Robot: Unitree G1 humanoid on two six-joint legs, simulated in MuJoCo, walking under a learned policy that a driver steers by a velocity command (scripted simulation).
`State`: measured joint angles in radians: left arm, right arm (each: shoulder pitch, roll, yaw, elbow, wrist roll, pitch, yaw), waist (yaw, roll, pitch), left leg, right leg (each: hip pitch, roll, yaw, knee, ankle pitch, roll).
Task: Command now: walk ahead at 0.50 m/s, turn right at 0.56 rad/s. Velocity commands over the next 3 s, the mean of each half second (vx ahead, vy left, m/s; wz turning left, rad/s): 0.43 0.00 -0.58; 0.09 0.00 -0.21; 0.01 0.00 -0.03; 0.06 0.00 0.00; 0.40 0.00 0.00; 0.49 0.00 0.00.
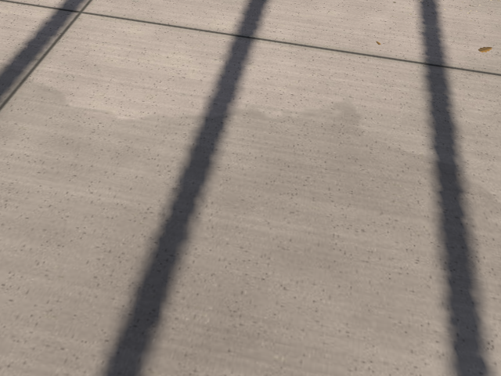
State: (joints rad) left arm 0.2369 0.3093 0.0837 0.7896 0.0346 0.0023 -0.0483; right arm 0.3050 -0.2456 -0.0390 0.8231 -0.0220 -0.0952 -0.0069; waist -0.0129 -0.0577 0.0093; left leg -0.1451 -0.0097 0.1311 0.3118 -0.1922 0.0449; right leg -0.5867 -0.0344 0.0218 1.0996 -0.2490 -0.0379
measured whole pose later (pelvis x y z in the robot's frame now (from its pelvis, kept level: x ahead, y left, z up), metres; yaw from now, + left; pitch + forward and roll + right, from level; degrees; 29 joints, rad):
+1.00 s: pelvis +0.34 -0.07 -0.01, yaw -24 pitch -1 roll -1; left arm 0.22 0.25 0.02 0.86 0.01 0.04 0.02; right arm 0.20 -0.21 0.01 0.81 -0.02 0.00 -0.03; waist 0.00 -0.02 0.06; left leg -0.25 -0.02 0.03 0.43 -0.17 0.05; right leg -0.21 0.07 0.07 0.68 -0.49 -0.02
